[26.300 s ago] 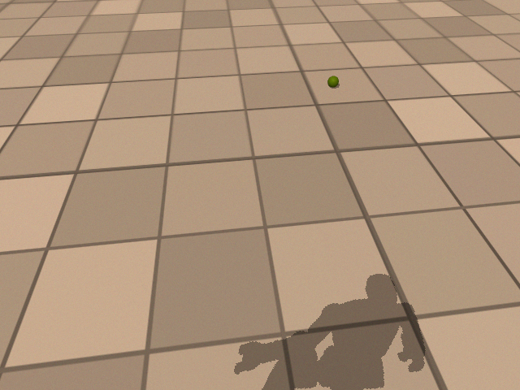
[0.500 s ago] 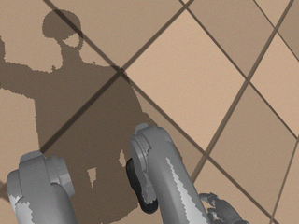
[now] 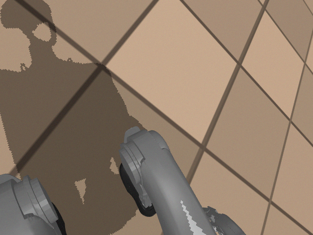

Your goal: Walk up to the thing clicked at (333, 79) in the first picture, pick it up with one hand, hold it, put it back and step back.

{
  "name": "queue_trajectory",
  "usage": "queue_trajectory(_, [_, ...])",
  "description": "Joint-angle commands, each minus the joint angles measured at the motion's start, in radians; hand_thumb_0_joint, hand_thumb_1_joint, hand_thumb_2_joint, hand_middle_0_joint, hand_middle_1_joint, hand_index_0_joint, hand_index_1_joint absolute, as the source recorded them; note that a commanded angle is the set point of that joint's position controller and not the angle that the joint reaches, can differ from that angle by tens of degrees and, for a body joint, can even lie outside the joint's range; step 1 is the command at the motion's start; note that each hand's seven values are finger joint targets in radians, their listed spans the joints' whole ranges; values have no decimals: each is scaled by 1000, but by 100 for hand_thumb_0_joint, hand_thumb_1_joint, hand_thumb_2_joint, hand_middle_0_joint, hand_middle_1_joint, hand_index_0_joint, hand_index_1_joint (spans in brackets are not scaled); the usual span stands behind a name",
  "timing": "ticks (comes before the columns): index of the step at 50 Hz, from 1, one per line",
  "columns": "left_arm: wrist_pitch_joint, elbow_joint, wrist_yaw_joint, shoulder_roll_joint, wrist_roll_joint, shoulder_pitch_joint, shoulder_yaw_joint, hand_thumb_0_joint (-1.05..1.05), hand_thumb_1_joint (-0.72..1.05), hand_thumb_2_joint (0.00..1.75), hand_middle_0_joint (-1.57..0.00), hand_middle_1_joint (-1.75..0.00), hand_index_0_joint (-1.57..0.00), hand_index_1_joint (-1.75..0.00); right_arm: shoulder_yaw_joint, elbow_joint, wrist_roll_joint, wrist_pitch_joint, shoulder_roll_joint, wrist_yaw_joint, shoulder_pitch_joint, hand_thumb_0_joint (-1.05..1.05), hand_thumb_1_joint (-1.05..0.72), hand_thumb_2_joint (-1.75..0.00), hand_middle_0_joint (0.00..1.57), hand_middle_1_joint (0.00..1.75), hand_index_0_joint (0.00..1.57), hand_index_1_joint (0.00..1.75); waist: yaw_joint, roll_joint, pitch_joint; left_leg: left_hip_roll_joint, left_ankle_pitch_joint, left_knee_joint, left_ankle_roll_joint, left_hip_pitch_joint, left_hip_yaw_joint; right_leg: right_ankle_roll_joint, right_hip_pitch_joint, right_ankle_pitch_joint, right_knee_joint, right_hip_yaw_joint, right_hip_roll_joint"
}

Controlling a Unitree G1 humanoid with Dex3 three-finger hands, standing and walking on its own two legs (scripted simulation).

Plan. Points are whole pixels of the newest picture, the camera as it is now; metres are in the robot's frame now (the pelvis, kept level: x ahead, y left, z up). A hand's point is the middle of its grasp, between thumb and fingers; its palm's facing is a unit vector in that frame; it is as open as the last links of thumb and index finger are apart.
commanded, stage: rest palm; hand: left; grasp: from above
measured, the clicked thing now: out of the picture +0.50 +0.33 -0.27
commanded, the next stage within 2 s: close in 0.90 s
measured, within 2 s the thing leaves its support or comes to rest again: neither
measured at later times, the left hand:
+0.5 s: hand out of the picture +0.48 +0.31 -0.24, palm faces -0.44 -0.13 -0.89, open 13.6 cm
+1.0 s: hand out of the picture +0.48 +0.31 -0.25, palm faces -0.44 -0.14 -0.89, open 13.2 cm
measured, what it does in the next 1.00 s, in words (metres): stands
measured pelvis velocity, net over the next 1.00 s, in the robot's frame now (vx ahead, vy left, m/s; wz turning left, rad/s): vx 0.00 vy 0.00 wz -0.03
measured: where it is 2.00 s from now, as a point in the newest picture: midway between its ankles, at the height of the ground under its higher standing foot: (104, 219)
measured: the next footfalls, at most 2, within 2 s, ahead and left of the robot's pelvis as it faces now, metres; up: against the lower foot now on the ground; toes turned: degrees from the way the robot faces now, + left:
none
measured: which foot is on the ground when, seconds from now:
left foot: down 0.00-1.00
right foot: down 0.00-1.00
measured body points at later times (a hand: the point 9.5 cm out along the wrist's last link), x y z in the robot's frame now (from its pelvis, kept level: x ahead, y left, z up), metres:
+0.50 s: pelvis +0.00 +0.00 +0.00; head +0.29 +0.13 +0.32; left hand +0.50 +0.32 -0.19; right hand +0.05 -0.25 -0.05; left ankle +0.07 +0.14 -0.28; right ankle +0.11 -0.13 -0.28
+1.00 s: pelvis +0.00 +0.00 +0.00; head +0.29 +0.12 +0.32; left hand +0.50 +0.32 -0.20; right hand +0.03 -0.25 -0.05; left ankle +0.07 +0.14 -0.28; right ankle +0.11 -0.13 -0.28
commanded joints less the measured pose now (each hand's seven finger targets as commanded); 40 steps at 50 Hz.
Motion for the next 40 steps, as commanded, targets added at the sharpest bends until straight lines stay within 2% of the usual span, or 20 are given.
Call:
queue_trajectory(1, [-10, -116, 40, 256, -11, -241, 29, 0, -54, 105, -8, -104, -7, -105, -99, 13, -9, -8, -327, -13, 203, 0, -90, -90, 20, 30, 20, 30, -23, 520, -693, 30, 230, -218, 51, 547, 116, -98, 388, 318, -219, -151, 1])
queue_trajectory(3, [-20, -123, 36, 241, -13, -246, 11, 0, -54, 103, -8, -103, -7, -104, -93, 7, -9, -7, -328, -10, 197, 0, -90, -90, 20, 30, 20, 30, -27, 519, -679, 31, 230, -215, 50, 539, 114, -100, 385, 316, -218, -155, 1])
queue_trajectory(4, [-22, -125, 38, 239, -11, -238, 8, 0, -54, 109, -9, -104, -8, -106, -93, 13, -11, -6, -326, -10, 195, 0, -90, -90, 20, 30, 20, 30, -28, 527, -688, 34, 241, -216, 49, 558, 112, -97, 389, 329, -213, -155, 4])
queue_trajectory(5, [-26, -136, 38, 217, -13, -257, -13, 0, -54, 107, -9, -105, -8, -106, -90, 5, -11, -12, -320, -7, 186, 0, -91, -90, 20, 30, 20, 30, -32, 530, -668, 33, 231, -206, 52, 538, 116, -96, 385, 326, -219, -150, 6])
queue_trajectory(6, [-30, -135, 44, 241, -14, -255, 9, 0, -53, 106, -8, -104, -7, -105, -91, 15, -14, -12, -333, -7, 200, 0, -90, -90, 20, 30, 20, 30, -39, 516, -663, 32, 234, -205, 51, 533, 114, -97, 390, 328, -221, -156, 4])
queue_trajectory(8, [-34, -128, 46, 240, -12, -245, 2, 0, -54, 105, -8, -103, -7, -104, -89, 12, -15, -17, -330, -2, 200, 0, -90, -90, 20, 30, 20, 30, -36, 522, -650, 33, 236, -202, 51, 532, 114, -94, 392, 333, -219, -155, 4])
queue_trajectory(9, [-38, -120, 55, 263, -13, -240, 19, 0, -53, 108, -9, -104, -8, -105, -87, 23, -19, -15, -332, -3, 200, 0, -90, -90, 20, 30, 20, 30, -32, 514, -651, 36, 222, -203, 52, 525, 113, -94, 398, 321, -224, -157, 7])
queue_trajectory(11, [-43, -126, 61, 221, -11, -252, -12, 0, -51, 107, -9, -105, -8, -106, -84, 6, -20, -20, -330, 0, 182, 0, -90, -90, 20, 30, 20, 30, -34, 516, -655, 35, 220, -203, 49, 533, 111, -96, 387, 318, -224, -163, 7])
queue_trajectory(13, [-44, -112, 70, 228, -8, -243, -13, 0, -51, 108, -9, -106, -8, -107, -85, 14, -23, -21, -334, 1, 181, 0, -90, -90, 20, 30, 20, 30, -35, 527, -650, 37, 214, -214, 47, 546, 107, -97, 377, 310, -221, -168, 9])
queue_trajectory(15, [-44, -121, 71, 211, -8, -271, -37, 0, -52, 106, -9, -106, -8, -106, -85, 8, -19, -31, -331, 4, 171, 0, -91, -90, 20, 30, 20, 30, -39, 540, -622, 35, 199, -216, 45, 549, 110, -98, 358, 301, -220, -165, 8])
queue_trajectory(20, [-36, -92, 98, 228, -3, -260, -23, 0, -49, 106, -10, -107, -10, -108, -82, 9, -26, -38, -343, 10, 169, 0, -90, -90, 20, 30, 20, 30, -45, 527, -634, 40, 213, -220, 42, 563, 99, -97, 367, 307, -221, -177, 9])
queue_trajectory(22, [-32, -75, 104, 207, -2, -256, -41, 0, -50, 105, -9, -107, -9, -107, -80, 4, -25, -43, -343, 13, 167, 0, -91, -91, 20, 30, 20, 30, -58, 530, -618, 40, 215, -219, 45, 560, 102, -93, 382, 325, -223, -171, 11])
queue_trajectory(25, [-27, -73, 112, 215, -12, -266, -42, 0, -49, 106, -10, -108, -9, -108, -77, -1, -24, -52, -343, 13, 147, 0, -91, -91, 20, 30, 20, 30, -49, 530, -619, 40, 203, -221, 43, 556, 102, -95, 378, 312, -225, -171, 11])
queue_trajectory(26, [-25, -61, 117, 229, -13, -260, -33, 0, -50, 106, -9, -108, -9, -108, -75, 17, -25, -52, -346, 13, 161, 0, -91, -91, 20, 30, 20, 30, -51, 535, -629, 44, 217, -224, 40, 567, 99, -94, 390, 321, -225, -174, 11])
queue_trajectory(27, [-23, -84, 115, 212, -3, -272, -45, 0, -50, 105, -9, -108, -9, -108, -75, 4, -26, -58, -347, 17, 160, 0, -91, -91, 20, 30, 20, 30, -61, 559, -633, 43, 240, -221, 38, 589, 96, -95, 383, 337, -213, -175, 10])
queue_trajectory(28, [-20, -68, 124, 237, -10, -273, -21, 0, -50, 104, -9, -109, -9, -108, -73, 19, -27, -56, -348, 17, 167, 0, -91, -91, 20, 30, 20, 30, -52, 551, -649, 45, 244, -228, 36, 587, 89, -96, 383, 336, -212, -183, 10])
queue_trajectory(29, [-15, -42, 122, 219, -7, -253, -39, 0, -50, 105, -9, -109, -9, -109, -72, 9, -26, -60, -345, 20, 160, 0, -91, -91, 20, 30, 20, 30, -55, 545, -621, 45, 233, -219, 39, 576, 95, -96, 377, 332, -214, -177, 12])
queue_trajectory(31, [-22, -74, 130, 230, -19, -294, -33, 0, -49, 106, -10, -109, -10, -109, -68, -6, -23, -63, -352, 19, 146, 0, -91, -91, 20, 30, 20, 30, -61, 525, -613, 43, 207, -224, 41, 542, 94, -95, 377, 313, -224, -177, 9])
queue_trajectory(36, [-15, -54, 127, 268, -17, -255, -6, 0, -48, 110, -11, -112, -10, -112, -67, 10, -25, -67, -355, 21, 159, 0, -91, -91, 20, 30, 20, 30, -55, 522, -617, 44, 205, -213, 44, 541, 97, -92, 392, 311, -226, -172, 10])
queue_trajectory(40, [-18, -60, 121, 247, -21, -267, -16, 0, -47, 108, -10, -113, -10, -112, -69, 8, -28, -63, -358, 22, 160, 0, -91, -91, 20, 30, 20, 30, -65, 557, -622, 50, 217, -236, 34, 581, 80, -97, 380, 312, -218, -186, 10])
